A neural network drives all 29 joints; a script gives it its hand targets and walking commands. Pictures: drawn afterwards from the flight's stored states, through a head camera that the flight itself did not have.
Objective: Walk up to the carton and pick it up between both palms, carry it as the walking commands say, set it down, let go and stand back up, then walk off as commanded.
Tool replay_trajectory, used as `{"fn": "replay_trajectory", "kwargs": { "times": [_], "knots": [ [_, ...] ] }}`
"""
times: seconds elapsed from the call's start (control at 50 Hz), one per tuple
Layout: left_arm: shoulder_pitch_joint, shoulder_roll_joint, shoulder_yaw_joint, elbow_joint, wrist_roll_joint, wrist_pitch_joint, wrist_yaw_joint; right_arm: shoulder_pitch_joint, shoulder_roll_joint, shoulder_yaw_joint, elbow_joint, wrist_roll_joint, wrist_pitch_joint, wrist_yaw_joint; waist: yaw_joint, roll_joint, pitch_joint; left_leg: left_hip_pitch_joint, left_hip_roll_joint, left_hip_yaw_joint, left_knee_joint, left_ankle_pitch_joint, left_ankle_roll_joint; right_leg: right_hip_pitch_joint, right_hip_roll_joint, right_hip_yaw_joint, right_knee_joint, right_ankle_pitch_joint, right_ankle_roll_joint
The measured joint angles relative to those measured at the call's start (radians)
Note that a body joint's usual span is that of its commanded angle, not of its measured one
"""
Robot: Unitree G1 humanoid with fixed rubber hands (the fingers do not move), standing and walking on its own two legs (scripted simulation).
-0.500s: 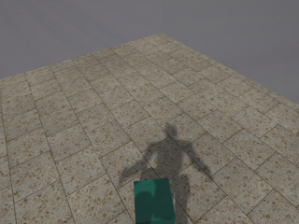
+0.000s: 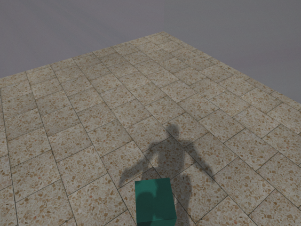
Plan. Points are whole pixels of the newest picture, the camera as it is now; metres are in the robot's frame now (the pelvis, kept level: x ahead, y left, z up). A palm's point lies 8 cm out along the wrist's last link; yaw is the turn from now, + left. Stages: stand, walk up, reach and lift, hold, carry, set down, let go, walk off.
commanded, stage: walk off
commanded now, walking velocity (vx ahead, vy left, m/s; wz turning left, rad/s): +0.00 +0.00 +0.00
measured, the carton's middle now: (154, 206) +0.40 +0.00 -0.66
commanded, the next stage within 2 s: stand in 0.52 s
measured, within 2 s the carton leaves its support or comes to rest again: rests again in 0.98 s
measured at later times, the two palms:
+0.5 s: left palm out of the picture +0.00 +0.31 -0.15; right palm (243, 224) +0.17 -0.24 -0.12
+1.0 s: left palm (45, 214) +0.23 +0.35 -0.14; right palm (204, 206) +0.23 -0.15 -0.14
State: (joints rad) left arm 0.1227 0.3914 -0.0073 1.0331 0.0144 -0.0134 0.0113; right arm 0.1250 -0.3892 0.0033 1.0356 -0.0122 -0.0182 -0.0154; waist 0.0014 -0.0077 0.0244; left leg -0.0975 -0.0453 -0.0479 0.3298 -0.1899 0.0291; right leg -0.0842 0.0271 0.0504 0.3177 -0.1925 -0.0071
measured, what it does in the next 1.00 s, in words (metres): walks ahead: left foot, then right foot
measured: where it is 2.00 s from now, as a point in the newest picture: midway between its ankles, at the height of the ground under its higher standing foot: outside the picture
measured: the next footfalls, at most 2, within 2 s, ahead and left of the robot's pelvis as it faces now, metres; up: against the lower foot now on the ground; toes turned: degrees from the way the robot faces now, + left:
left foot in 0.58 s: +0.16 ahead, +0.19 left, +0.00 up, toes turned +15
right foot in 0.98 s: +0.26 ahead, -0.02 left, +0.00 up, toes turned +7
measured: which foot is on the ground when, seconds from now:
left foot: down 0.00-0.34, up 0.36-0.56, down 0.58-1.00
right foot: down 0.00-0.58, up 0.60-0.96, down 0.98-1.00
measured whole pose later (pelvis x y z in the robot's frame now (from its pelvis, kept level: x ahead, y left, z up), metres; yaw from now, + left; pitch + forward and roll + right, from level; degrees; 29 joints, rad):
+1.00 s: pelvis +0.18 +0.09 -0.01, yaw +12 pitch +0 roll +0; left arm 0.15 0.22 0.01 0.95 0.02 0.00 0.03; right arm 0.29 -0.21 0.01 1.01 -0.02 -0.02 -0.03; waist -0.04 -0.02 0.06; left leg -0.14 -0.02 0.06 0.45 -0.31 0.03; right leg -0.24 -0.05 -0.06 0.48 -0.20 0.02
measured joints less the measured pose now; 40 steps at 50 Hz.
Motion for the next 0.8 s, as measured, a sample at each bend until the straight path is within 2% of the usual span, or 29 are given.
{"fn": "replay_trajectory", "kwargs": {
  "times": [0.16, 0.24, 0.36, 0.42, 0.46, 0.52, 0.56, 0.58, 0.6, 0.64, 0.68, 0.7, 0.8],
  "knots": [
    [-0.003, 0.003, -0.001, 0.010, -0.001, -0.001, -0.001, -0.005, -0.003, 0.002, 0.007, 0.001, -0.001, 0.001, 0.001, 0.000, 0.003, 0.002, 0.001, 0.000, -0.004, 0.002, -0.001, 0.001, 0.000, 0.001, -0.004, 0.002, 0.000],
    [0.011, -0.018, -0.013, 0.019, 0.005, 0.023, 0.002, 0.017, 0.014, 0.015, 0.009, 0.003, 0.029, 0.004, -0.003, 0.002, -0.013, -0.009, -0.002, -0.008, 0.015, -0.011, -0.002, -0.005, -0.004, -0.012, 0.013, -0.014, 0.004],
    [0.089, -0.051, -0.006, 0.013, 0.013, 0.015, 0.011, 0.098, 0.053, 0.019, -0.006, -0.011, 0.044, 0.022, -0.004, 0.009, -0.039, -0.104, 0.006, -0.010, 0.235, -0.222, 0.005, -0.027, -0.016, -0.072, 0.099, -0.102, -0.002],
    [0.152, -0.057, 0.012, 0.021, 0.021, 0.000, 0.015, 0.111, 0.065, 0.009, -0.036, -0.019, 0.032, 0.035, 0.005, 0.011, -0.035, -0.213, 0.049, 0.036, 0.467, -0.266, -0.015, 0.002, -0.024, -0.104, 0.090, -0.121, 0.002],
    [0.196, -0.060, 0.021, 0.027, 0.025, -0.010, 0.016, 0.103, 0.068, 0.002, -0.064, -0.020, 0.022, 0.048, 0.014, 0.007, -0.028, -0.269, 0.083, 0.058, 0.527, -0.261, -0.031, 0.037, -0.037, -0.121, 0.063, -0.131, 0.017],
    [0.243, -0.059, 0.032, 0.027, 0.030, -0.022, 0.006, 0.074, 0.073, -0.005, -0.106, -0.015, 0.015, 0.070, 0.028, -0.011, -0.014, -0.303, 0.114, 0.083, 0.446, -0.222, -0.038, 0.083, -0.073, -0.149, 0.050, -0.159, 0.053],
    [0.260, -0.056, 0.039, 0.020, 0.028, -0.025, -0.004, 0.049, 0.073, -0.011, -0.129, -0.011, 0.011, 0.075, 0.039, -0.030, -0.001, -0.285, 0.102, 0.109, 0.344, -0.161, -0.034, 0.087, -0.114, -0.160, 0.109, -0.214, 0.080],
    [0.268, -0.058, 0.041, 0.015, 0.024, -0.026, -0.008, 0.036, 0.069, -0.017, -0.139, -0.013, 0.005, 0.072, 0.042, -0.035, 0.008, -0.269, 0.090, 0.120, 0.309, -0.093, -0.025, 0.067, -0.138, -0.164, 0.186, -0.254, 0.087],
    [0.268, -0.063, 0.040, 0.009, 0.021, -0.024, -0.010, 0.025, 0.066, -0.023, -0.146, -0.014, -0.003, 0.064, 0.042, -0.036, 0.016, -0.274, 0.078, 0.128, 0.333, -0.063, -0.011, 0.014, -0.157, -0.158, 0.331, -0.282, 0.087],
    [0.243, -0.073, 0.040, -0.013, 0.016, -0.017, -0.007, 0.031, 0.075, -0.024, -0.142, -0.005, -0.017, 0.046, 0.040, -0.031, 0.028, -0.258, 0.062, 0.130, 0.351, -0.107, 0.013, -0.113, -0.138, -0.098, 0.633, -0.323, 0.077],
    [0.202, -0.083, 0.040, -0.040, 0.010, -0.014, -0.002, 0.054, 0.095, -0.018, -0.130, -0.002, -0.022, 0.032, 0.037, -0.030, 0.040, -0.206, 0.050, 0.129, 0.291, -0.115, 0.018, -0.217, -0.125, -0.085, 0.794, -0.301, 0.065],
    [0.180, -0.089, 0.039, -0.054, 0.009, -0.013, -0.001, 0.068, 0.106, -0.013, -0.123, -0.001, -0.021, 0.027, 0.033, -0.030, 0.045, -0.177, 0.046, 0.128, 0.246, -0.095, 0.004, -0.257, -0.125, -0.090, 0.813, -0.277, 0.063],
    [0.085, -0.122, 0.034, -0.091, 0.004, 0.007, -0.008, 0.116, 0.150, 0.011, -0.097, -0.006, -0.021, 0.013, 0.003, -0.011, 0.056, -0.074, 0.041, 0.113, 0.086, -0.047, 0.029, -0.363, -0.112, -0.112, 0.676, -0.170, 0.064]
  ]
}}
